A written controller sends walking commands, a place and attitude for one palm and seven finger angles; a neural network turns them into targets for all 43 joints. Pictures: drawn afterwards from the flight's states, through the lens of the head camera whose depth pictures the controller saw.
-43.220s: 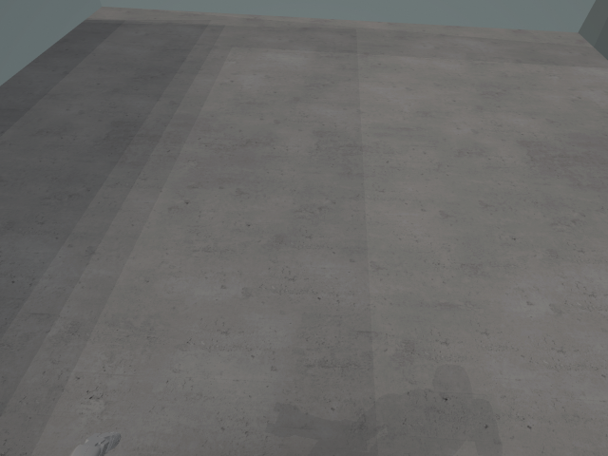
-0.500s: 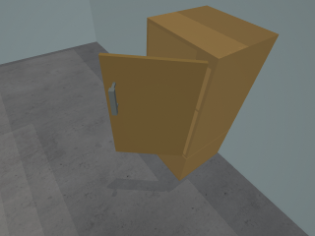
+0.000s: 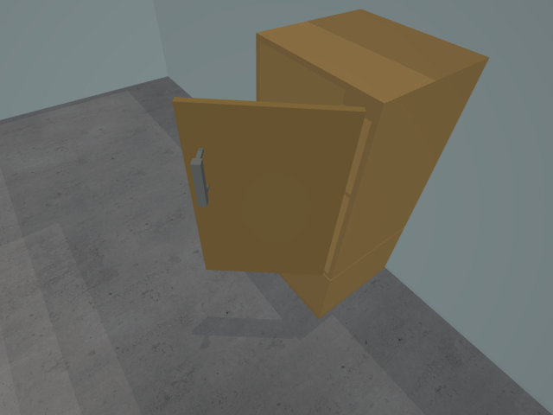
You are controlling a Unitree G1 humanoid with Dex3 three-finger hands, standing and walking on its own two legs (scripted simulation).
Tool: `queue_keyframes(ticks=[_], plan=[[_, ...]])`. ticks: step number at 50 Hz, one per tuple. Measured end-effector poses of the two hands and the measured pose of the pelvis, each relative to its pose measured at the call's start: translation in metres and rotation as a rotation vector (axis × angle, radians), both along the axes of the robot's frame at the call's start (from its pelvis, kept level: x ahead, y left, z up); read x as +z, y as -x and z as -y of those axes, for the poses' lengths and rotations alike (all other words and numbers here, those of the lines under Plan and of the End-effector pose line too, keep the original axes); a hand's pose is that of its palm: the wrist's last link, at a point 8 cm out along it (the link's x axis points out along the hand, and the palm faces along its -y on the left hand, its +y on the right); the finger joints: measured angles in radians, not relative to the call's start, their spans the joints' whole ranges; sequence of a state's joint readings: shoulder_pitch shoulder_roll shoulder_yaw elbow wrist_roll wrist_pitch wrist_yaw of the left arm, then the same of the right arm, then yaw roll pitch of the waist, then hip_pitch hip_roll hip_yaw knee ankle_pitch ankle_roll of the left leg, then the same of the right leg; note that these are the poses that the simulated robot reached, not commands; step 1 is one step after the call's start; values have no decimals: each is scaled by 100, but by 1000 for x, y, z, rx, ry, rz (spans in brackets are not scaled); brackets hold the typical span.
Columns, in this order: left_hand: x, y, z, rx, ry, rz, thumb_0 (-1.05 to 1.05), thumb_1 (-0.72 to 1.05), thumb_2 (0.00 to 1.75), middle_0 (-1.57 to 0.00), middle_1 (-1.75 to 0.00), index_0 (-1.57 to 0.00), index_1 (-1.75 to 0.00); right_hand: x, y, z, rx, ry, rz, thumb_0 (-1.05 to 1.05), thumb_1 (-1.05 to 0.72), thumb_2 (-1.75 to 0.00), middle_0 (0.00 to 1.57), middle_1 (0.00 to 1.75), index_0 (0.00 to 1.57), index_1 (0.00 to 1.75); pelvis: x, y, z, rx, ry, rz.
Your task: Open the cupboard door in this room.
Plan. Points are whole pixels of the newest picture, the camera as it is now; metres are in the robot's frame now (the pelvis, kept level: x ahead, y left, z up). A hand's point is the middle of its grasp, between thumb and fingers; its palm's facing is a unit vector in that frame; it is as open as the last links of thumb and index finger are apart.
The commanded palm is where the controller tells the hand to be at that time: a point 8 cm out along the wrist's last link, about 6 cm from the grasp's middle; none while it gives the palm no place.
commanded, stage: look again from close up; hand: left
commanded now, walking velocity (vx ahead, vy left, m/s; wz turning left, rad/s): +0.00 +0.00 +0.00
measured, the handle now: (201, 177) +0.60 +0.20 -0.03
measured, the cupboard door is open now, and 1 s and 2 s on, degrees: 51 51 51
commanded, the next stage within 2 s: shuffle to correct the standing spot in 0.42 s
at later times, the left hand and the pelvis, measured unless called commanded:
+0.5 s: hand out of the picture -0.01 +0.14 -0.18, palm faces +0.03 -0.99 -0.14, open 7.4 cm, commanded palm none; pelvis +0.01 -0.01 +0.00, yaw +0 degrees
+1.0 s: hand out of the picture +0.02 +0.14 -0.18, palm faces +0.04 -0.99 -0.15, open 7.4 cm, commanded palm none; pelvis +0.05 -0.01 +0.00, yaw -1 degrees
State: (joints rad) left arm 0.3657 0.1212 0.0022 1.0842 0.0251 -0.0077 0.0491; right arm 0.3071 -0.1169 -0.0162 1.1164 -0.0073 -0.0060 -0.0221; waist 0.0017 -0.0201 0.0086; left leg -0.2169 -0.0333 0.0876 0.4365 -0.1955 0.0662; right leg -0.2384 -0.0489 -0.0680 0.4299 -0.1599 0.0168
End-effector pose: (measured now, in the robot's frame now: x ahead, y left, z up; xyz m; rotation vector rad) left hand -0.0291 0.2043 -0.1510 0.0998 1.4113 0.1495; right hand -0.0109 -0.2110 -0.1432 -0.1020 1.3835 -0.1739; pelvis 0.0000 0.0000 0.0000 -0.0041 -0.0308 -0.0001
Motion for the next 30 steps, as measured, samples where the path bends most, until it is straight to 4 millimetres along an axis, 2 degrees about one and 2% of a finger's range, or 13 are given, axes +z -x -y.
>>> queue_keyframes(ticks=[30], plan=[[2,-15,11,-8,15,-15,0,91,90,-20,-30,-20,-30,1,-4,-1,-2,-15,-41,0,-91,-90,20,30,20,30,2,-15,6,-4,-2,-7]])
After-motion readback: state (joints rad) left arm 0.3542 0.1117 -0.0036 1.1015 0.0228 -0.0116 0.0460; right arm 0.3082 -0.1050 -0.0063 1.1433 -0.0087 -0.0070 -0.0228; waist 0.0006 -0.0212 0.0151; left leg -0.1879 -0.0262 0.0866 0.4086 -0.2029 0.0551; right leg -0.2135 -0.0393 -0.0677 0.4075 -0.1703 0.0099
